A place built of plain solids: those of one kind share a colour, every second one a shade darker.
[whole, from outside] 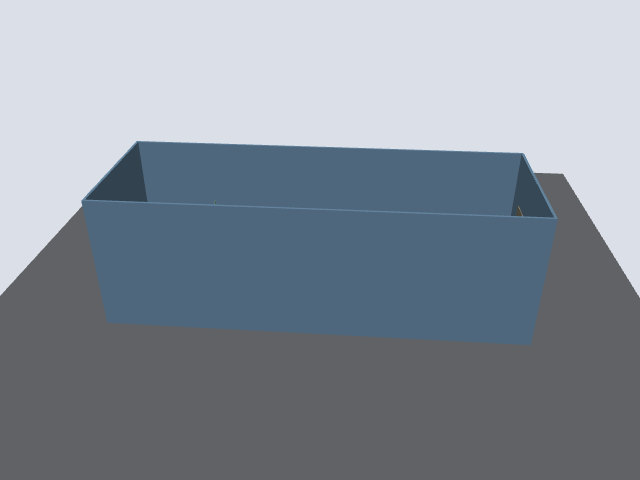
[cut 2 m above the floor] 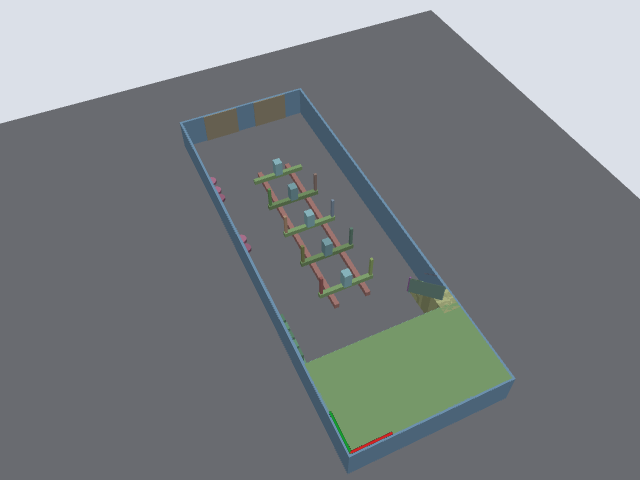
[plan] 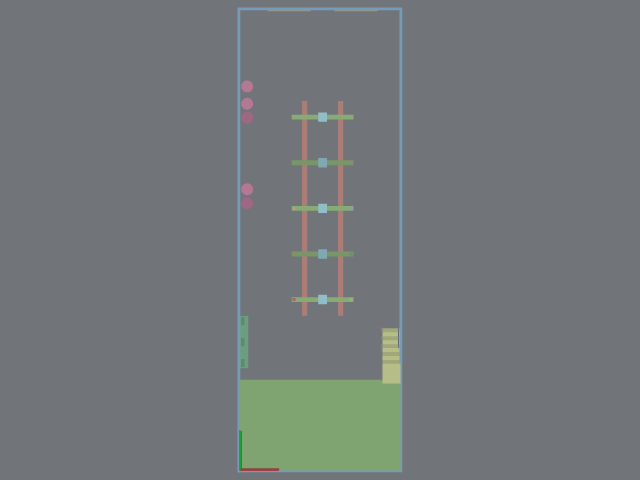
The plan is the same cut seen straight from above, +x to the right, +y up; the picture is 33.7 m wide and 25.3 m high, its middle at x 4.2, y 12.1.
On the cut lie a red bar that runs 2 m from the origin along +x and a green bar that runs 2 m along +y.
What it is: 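A boat hall 8.4 x 24.2 m, 8.0 m high; a lifeboat 14.1 m long and 4.5 m in beam on its cradle down the middle, its keel 1.62 m over the floor; a walk along either side; at the rear a crew gallery 4.7 m deep at 2.91 m over closed stores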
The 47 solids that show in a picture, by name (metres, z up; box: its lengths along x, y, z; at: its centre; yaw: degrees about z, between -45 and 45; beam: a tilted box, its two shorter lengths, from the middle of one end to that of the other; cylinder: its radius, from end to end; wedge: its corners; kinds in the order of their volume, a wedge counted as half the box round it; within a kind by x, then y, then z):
{
 "gal_1": {"box": [8.49, 4.79, 2.96], "at": [4.2, 2.35, 1.43]},
 "wall_1": {"box": [0.15, 24.51, 8.09], "at": [-0.07, 12.11, 4.0]},
 "wall_2": {"box": [8.69, 0.15, 8.09], "at": [4.2, -0.07, 4.0]},
 "wall_3": {"box": [8.69, 0.15, 8.09], "at": [4.2, 24.29, 4.0]},
 "wall_4": {"box": [0.15, 24.51, 8.09], "at": [8.46, 12.11, 4.0]},
 "stair_1": {"box": [0.95, 0.62, 2.75], "at": [7.96, 4.64, 1.33]},
 "stair_2": {"box": [0.95, 0.62, 2.55], "at": [7.96, 4.85, 1.22]},
 "stair_3": {"box": [0.95, 0.62, 2.13], "at": [7.96, 5.26, 1.01]},
 "stair_4": {"box": [0.95, 0.62, 1.92], "at": [7.96, 5.47, 0.91]},
 "stair_5": {"box": [0.95, 0.62, 1.71], "at": [7.96, 5.68, 0.81]},
 "stair_6": {"box": [0.95, 0.62, 1.51], "at": [7.96, 5.89, 0.7]},
 "stair_7": {"box": [0.95, 0.62, 1.3], "at": [7.96, 6.09, 0.6]},
 "stair_8": {"box": [0.95, 0.62, 1.09], "at": [7.96, 6.3, 0.49]},
 "stair_9": {"box": [0.95, 0.62, 0.88], "at": [7.96, 6.51, 0.39]},
 "stair_10": {"box": [0.95, 0.62, 0.67], "at": [7.96, 6.72, 0.29]},
 "stair_11": {"box": [0.95, 0.62, 0.47], "at": [7.96, 6.93, 0.18]},
 "stair_12": {"box": [0.95, 0.62, 0.26], "at": [7.96, 7.13, 0.08]},
 "beam_1": {"box": [0.28, 11.31, 0.39], "at": [3.39, 13.77, 0.14]},
 "beam_2": {"box": [0.28, 11.31, 0.39], "at": [5.29, 13.77, 0.14]},
 "cross_1": {"box": [3.27, 0.26, 0.3], "at": [4.34, 8.96, 0.49]},
 "cross_2": {"box": [3.27, 0.26, 0.3], "at": [4.34, 11.36, 0.49]},
 "cross_3": {"box": [3.27, 0.26, 0.3], "at": [4.34, 13.77, 0.49]},
 "cross_4": {"box": [3.27, 0.26, 0.3], "at": [4.34, 16.17, 0.49]},
 "cross_5": {"box": [3.27, 0.26, 0.3], "at": [4.34, 18.57, 0.49]},
 "sdoor_1": {"box": [2.28, 0.05, 5.25], "at": [2.58, 24.18, 2.58]},
 "sdoor_2": {"box": [2.28, 0.05, 5.25], "at": [6.1, 24.18, 2.58]},
 "keelblock_1": {"box": [0.46, 0.5, 0.98], "at": [4.34, 8.96, 1.13]},
 "keelblock_2": {"box": [0.46, 0.5, 0.98], "at": [4.34, 11.36, 1.13]},
 "keelblock_3": {"box": [0.46, 0.5, 0.98], "at": [4.34, 13.77, 1.13]},
 "keelblock_4": {"box": [0.46, 0.5, 0.98], "at": [4.34, 16.17, 1.13]},
 "keelblock_5": {"box": [0.46, 0.5, 0.98], "at": [4.34, 18.57, 1.13]},
 "stair_guard_panel_1": {"wedge": [[7.42, 4.69, 2.73], [7.42, 4.69, 3.85], [7.42, 7.45, -0.02], [7.42, 7.45, 1.1], [7.47, 4.69, 2.73], [7.47, 4.69, 3.85], [7.47, 7.45, -0.02], [7.47, 7.45, 1.1]]},
 "coils_1": {"cylinder": 0.31, "from": [0.36, 14.03, 0.0], "to": [0.36, 14.03, 0.22]},
 "coils_2": {"cylinder": 0.31, "from": [0.36, 14.77, 0.0], "to": [0.36, 14.77, 0.22]},
 "coils_3": {"cylinder": 0.31, "from": [0.36, 18.54, 0.0], "to": [0.36, 18.54, 0.18]},
 "coils_4": {"cylinder": 0.31, "from": [0.36, 19.28, 0.0], "to": [0.36, 19.28, 0.18]},
 "coils_5": {"cylinder": 0.31, "from": [0.36, 20.2, 0.0], "to": [0.36, 20.2, 0.18]},
 "face_1": {"box": [7.49, 0.012, 2.93], "at": [3.75, 4.75, 1.42]},
 "kit_1": {"box": [0.42, 2.75, 0.04], "at": [0.21, 6.71, 0.43]},
 "shore3e_1": {"box": [0.16, 0.16, 1.75], "at": [5.84, 16.17, 1.51]},
 "shore3w_1": {"box": [0.16, 0.16, 1.75], "at": [2.83, 16.17, 1.51]},
 "shore0e_1": {"box": [0.16, 0.16, 1.54], "at": [5.84, 8.96, 1.41]},
 "shore0w_1": {"box": [0.16, 0.16, 1.54], "at": [2.83, 8.96, 1.41]},
 "shore2e_1": {"box": [0.16, 0.16, 1.54], "at": [5.84, 13.77, 1.41]},
 "shore2w_1": {"box": [0.16, 0.16, 1.54], "at": [2.83, 13.77, 1.41]},
 "shore1e_1": {"box": [0.16, 0.16, 1.53], "at": [5.84, 11.36, 1.41]},
 "shore1w_1": {"box": [0.16, 0.16, 1.53], "at": [2.83, 11.36, 1.41]}
}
